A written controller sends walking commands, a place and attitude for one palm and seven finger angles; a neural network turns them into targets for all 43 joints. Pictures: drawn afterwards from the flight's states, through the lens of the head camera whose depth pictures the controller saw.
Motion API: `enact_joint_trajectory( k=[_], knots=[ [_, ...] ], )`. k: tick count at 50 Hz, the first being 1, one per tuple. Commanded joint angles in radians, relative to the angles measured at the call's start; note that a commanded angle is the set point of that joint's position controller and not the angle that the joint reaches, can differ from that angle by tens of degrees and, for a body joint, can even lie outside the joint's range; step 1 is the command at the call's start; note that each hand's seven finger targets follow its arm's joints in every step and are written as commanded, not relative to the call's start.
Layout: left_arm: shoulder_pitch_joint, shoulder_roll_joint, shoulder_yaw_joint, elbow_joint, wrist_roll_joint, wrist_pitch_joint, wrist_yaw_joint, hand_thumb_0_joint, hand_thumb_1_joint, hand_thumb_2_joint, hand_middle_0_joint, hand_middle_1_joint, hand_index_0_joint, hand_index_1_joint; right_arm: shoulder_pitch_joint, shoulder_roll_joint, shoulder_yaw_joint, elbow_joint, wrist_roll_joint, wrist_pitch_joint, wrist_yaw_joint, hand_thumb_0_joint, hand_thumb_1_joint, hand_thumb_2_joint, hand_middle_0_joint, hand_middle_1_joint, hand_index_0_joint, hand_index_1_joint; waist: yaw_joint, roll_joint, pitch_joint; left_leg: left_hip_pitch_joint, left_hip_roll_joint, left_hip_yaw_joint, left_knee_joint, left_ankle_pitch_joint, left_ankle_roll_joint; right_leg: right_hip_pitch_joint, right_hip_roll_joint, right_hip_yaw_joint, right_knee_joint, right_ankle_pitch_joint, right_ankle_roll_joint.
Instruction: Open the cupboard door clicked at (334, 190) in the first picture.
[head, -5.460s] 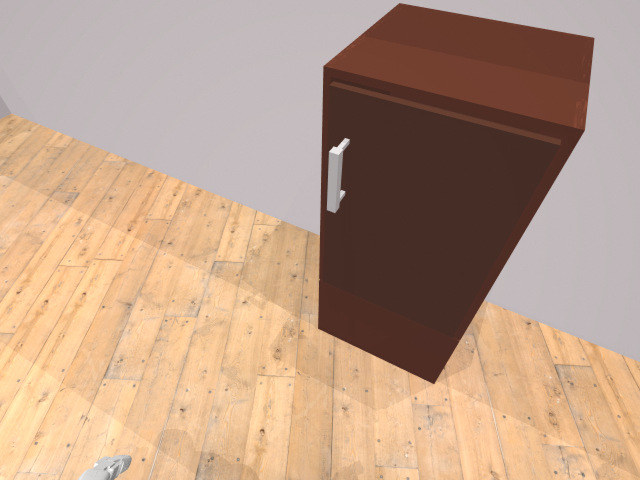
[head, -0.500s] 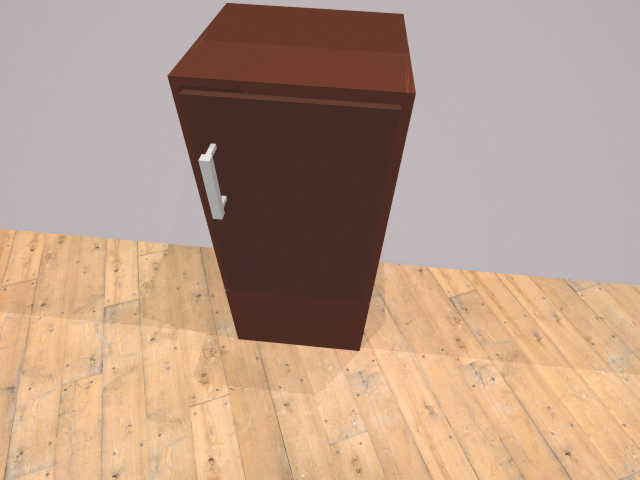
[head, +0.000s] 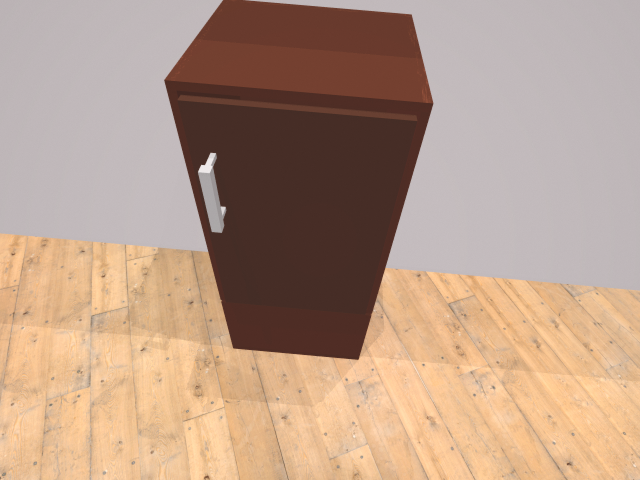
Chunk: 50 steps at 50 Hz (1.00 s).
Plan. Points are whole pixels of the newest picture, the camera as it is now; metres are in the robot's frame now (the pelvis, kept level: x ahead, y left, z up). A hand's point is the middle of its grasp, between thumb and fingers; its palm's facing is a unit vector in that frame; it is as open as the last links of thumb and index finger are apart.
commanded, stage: shuffle to correct the standing spot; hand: left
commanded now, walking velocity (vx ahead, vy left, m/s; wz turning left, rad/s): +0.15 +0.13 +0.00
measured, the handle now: (215, 193) +0.59 +0.23 -0.02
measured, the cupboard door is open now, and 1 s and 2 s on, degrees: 0 0 0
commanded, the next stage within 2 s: come to a stop and stand still in 0.36 s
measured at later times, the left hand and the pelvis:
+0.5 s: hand out of the picture +0.10 +0.21 -0.17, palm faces +0.10 -0.98 -0.20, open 7.3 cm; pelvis +0.09 +0.03 +0.01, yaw +0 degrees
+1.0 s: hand out of the picture +0.11 +0.22 -0.17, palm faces +0.04 -0.97 -0.22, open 7.4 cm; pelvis +0.09 +0.04 +0.00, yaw +0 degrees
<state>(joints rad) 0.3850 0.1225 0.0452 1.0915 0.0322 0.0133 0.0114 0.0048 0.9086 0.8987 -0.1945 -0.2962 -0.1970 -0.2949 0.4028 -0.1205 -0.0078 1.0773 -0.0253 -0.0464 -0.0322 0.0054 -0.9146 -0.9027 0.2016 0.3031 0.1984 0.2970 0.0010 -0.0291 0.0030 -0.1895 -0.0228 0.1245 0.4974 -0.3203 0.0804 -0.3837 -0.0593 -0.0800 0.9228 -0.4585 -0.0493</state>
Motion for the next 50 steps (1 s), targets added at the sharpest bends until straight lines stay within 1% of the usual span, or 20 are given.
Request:
enact_joint_trajectory(
  k=[1,6,9,10,11,12,13,15,18,25,27,28,29,30,32,39,43,45,46,50],
  knots=[
    [-0.08,-0.003,-0.011,-0.107,-0.005,-0.049,-0.01,0.0,0.9,0.9,-0.2,-0.3,-0.2,-0.3,0.127,-0.106,-0.002,0.002,-0.003,-0.025,-0.004,0.0,-0.9,-0.9,0.2,0.3,0.2,0.3,-0.018,0.077,0.076,0.115,0.28,-0.253,-0.247,0.467,0.157,-0.196,-0.027,0.003,0.031,0.043,0.008],
    [-0.119,0.004,-0.012,-0.118,-0.006,-0.042,-0.009,0.0,0.9,0.9,-0.2,-0.3,-0.2,-0.3,0.128,-0.114,-0.005,0.024,-0.004,-0.017,-0.004,0.0,-0.9,-0.9,0.2,0.3,0.2,0.3,-0.011,0.143,0.055,0.092,0.242,-0.17,-0.213,0.51,0.138,-0.05,0.009,-0.044,-0.188,0.086,0.009],
    [-0.025,0.037,0.001,-0.095,-0.002,-0.051,-0.004,0.0,0.9,0.9,-0.2,-0.3,-0.2,-0.3,0.105,-0.114,-0.006,0.022,0.008,-0.009,0.001,0.0,-0.9,-0.9,0.2,0.3,0.2,0.3,0.05,0.048,0.028,-0.012,0.19,-0.112,-0.081,0.427,0.077,0.201,0.014,-0.053,-0.409,0.264,0.009],
    [0.058,0.088,0.013,-0.072,0.0,-0.061,0.003,0.0,0.9,0.9,-0.2,-0.3,-0.2,-0.3,0.105,-0.101,-0.006,0.017,0.018,-0.012,0.006,0.0,-0.9,-0.9,0.2,0.3,0.2,0.3,0.086,-0.041,-0.023,-0.135,0.149,-0.078,0.038,0.329,0.039,0.399,-0.066,0.041,-0.435,0.313,-0.016],
    [0.156,0.172,0.032,-0.052,0.003,-0.069,0.014,0.0,0.9,0.9,-0.2,-0.3,-0.2,-0.3,0.113,-0.071,-0.004,-0.008,0.025,-0.014,0.012,0.0,-0.9,-0.9,0.2,0.3,0.2,0.3,0.114,-0.242,-0.087,-0.356,0.038,-0.015,0.262,0.007,-0.014,0.599,-0.313,0.375,-0.499,0.371,-0.113],
    [0.201,0.238,0.048,-0.046,-0.011,-0.062,0.021,0.0,0.9,0.9,-0.2,-0.3,-0.2,-0.3,0.088,-0.095,-0.016,-0.037,0.01,-0.003,0.015,0.0,-0.9,-0.9,0.2,0.3,0.2,0.3,0.113,-0.244,-0.098,-0.443,-0.006,-0.026,0.526,-0.308,-0.049,0.597,-0.479,0.559,-0.633,0.447,-0.219],
    [0.156,0.226,0.052,-0.06,-0.017,-0.054,0.027,0.0,0.9,0.9,-0.2,-0.3,-0.2,-0.3,0.05,-0.101,-0.026,-0.043,0.001,0.009,0.014,0.0,-0.9,-0.9,0.2,0.3,0.2,0.3,0.096,-0.131,-0.013,-0.482,0.05,-0.107,0.646,-0.273,-0.056,0.49,-0.48,0.508,-0.651,0.426,-0.252],
    [0.021,0.155,0.036,-0.088,-0.016,-0.057,0.032,0.0,0.9,0.9,-0.2,-0.3,-0.2,-0.3,-0.019,-0.078,-0.024,-0.041,0.0,0.035,0.028,0.0,-0.9,-0.9,0.2,0.3,0.2,0.3,0.046,-0.143,0.095,-0.458,0.101,-0.13,0.692,-0.15,-0.068,0.241,-0.381,0.348,-0.692,0.35,-0.181],
    [-0.057,0.135,0.034,-0.111,-0.004,-0.063,0.033,0.0,0.9,0.9,-0.2,-0.3,-0.2,-0.3,0.005,-0.04,-0.025,-0.039,0.0,0.057,0.042,0.0,-0.9,-0.9,0.2,0.3,0.2,0.3,-0.006,-0.1,0.088,-0.327,0.112,-0.097,0.572,-0.042,-0.095,0.084,-0.294,0.146,-0.69,0.445,-0.13],
    [-0.09,0.224,0.049,-0.122,0.003,-0.028,0.015,0.0,0.9,0.9,-0.2,-0.3,-0.2,-0.3,-0.02,-0.054,-0.03,-0.076,0.01,0.041,0.039,0.0,-0.9,-0.9,0.2,0.3,0.2,0.3,-0.006,-0.134,0.043,-0.041,0.038,0.012,0.082,0.128,-0.127,0.003,-0.198,0.086,-0.564,0.244,-0.06],
    [-0.047,0.148,0.029,-0.122,0.0,-0.01,0.013,0.0,0.9,0.9,-0.2,-0.3,-0.2,-0.3,0.036,-0.121,-0.044,-0.071,0.011,0.02,0.024,0.0,-0.9,-0.9,0.2,0.3,0.2,0.3,-0.019,0.063,-0.029,0.099,0.132,-0.087,-0.068,0.287,-0.106,-0.006,-0.095,0.029,-0.325,0.158,0.004],
    [-0.009,0.089,0.019,-0.124,-0.014,0.0,0.014,0.0,0.9,0.9,-0.2,-0.3,-0.2,-0.3,0.037,-0.204,-0.054,-0.087,0.005,0.012,0.014,0.0,-0.9,-0.9,0.2,0.3,0.2,0.3,-0.006,0.294,-0.05,0.068,0.326,-0.318,-0.163,0.447,-0.022,-0.049,-0.01,-0.027,-0.212,-0.047,0.06],
    [-0.004,0.086,0.009,-0.123,-0.014,0.005,0.019,0.0,0.9,0.9,-0.2,-0.3,-0.2,-0.3,0.006,-0.228,-0.055,-0.104,0.004,0.02,0.004,0.0,-0.9,-0.9,0.2,0.3,0.2,0.3,-0.009,0.275,-0.033,-0.04,0.393,-0.396,-0.235,0.417,0.07,-0.007,0.003,0.02,-0.103,-0.139,0.06],
    [0.0,0.074,0.004,-0.129,-0.012,0.003,0.02,0.0,0.9,0.9,-0.2,-0.3,-0.2,-0.3,-0.045,-0.226,-0.052,-0.126,-0.004,0.022,0.004,0.0,-0.9,-0.9,0.2,0.3,0.2,0.3,0.006,0.181,0.017,-0.149,0.398,-0.377,-0.253,0.271,0.094,0.032,-0.014,0.041,-0.061,-0.114,0.047],
    [0.014,0.05,-0.003,-0.085,-0.004,0.004,0.014,0.0,0.9,0.9,-0.2,-0.3,-0.2,-0.3,-0.143,-0.177,-0.04,-0.114,-0.004,0.015,-0.006,0.0,-0.9,-0.9,0.2,0.3,0.2,0.3,0.029,0.261,0.023,-0.131,0.335,-0.319,-0.245,0.34,0.064,0.011,-0.017,0.044,-0.05,-0.046,0.056],
    [-0.033,0.083,0.011,-0.121,-0.009,0.021,-0.003,0.0,0.9,0.9,-0.2,-0.3,-0.2,-0.3,-0.114,-0.234,-0.074,-0.104,-0.007,0.043,-0.023,0.0,-0.9,-0.9,0.2,0.3,0.2,0.3,-0.023,0.166,-0.084,0.032,0.374,-0.282,-0.15,0.538,0.103,-0.001,0.026,0.048,-0.116,-0.047,0.056],
    [0.054,0.092,0.016,-0.107,-0.004,0.005,0.0,0.0,0.9,0.9,-0.2,-0.3,-0.2,-0.3,-0.152,-0.201,-0.072,-0.108,0.004,0.053,-0.013,0.0,-0.9,-0.9,0.2,0.3,0.2,0.3,0.022,0.066,-0.095,-0.122,0.266,-0.195,-0.04,0.287,0.015,0.245,0.022,0.058,-0.498,0.233,0.045],
    [0.025,0.198,0.022,-0.12,0.004,-0.005,0.012,0.0,0.9,0.9,-0.2,-0.3,-0.2,-0.3,-0.184,-0.084,-0.041,-0.138,0.015,0.064,0.0,0.0,-0.9,-0.9,0.2,0.3,0.2,0.3,0.021,-0.251,-0.008,-0.288,0.057,-0.035,0.175,-0.139,-0.09,0.21,-0.225,0.303,-0.66,0.387,-0.036],
    [-0.001,0.189,0.011,-0.13,0.001,-0.007,0.013,0.0,0.9,0.9,-0.2,-0.3,-0.2,-0.3,-0.21,-0.089,-0.04,-0.141,0.012,0.07,0.004,0.0,-0.9,-0.9,0.2,0.3,0.2,0.3,0.029,-0.184,-0.008,-0.245,0.064,-0.084,0.271,-0.201,-0.086,0.133,-0.253,0.286,-0.659,0.358,-0.101],
    [-0.073,0.125,-0.003,-0.121,-0.008,-0.028,0.02,0.0,0.9,0.9,-0.2,-0.3,-0.2,-0.3,-0.162,-0.063,-0.031,-0.069,0.011,0.071,0.007,0.0,-0.9,-0.9,0.2,0.3,0.2,0.3,-0.008,-0.103,0.046,-0.213,0.069,-0.083,0.361,-0.096,-0.093,0.122,-0.163,0.185,-0.623,0.495,-0.128]
  ],
)
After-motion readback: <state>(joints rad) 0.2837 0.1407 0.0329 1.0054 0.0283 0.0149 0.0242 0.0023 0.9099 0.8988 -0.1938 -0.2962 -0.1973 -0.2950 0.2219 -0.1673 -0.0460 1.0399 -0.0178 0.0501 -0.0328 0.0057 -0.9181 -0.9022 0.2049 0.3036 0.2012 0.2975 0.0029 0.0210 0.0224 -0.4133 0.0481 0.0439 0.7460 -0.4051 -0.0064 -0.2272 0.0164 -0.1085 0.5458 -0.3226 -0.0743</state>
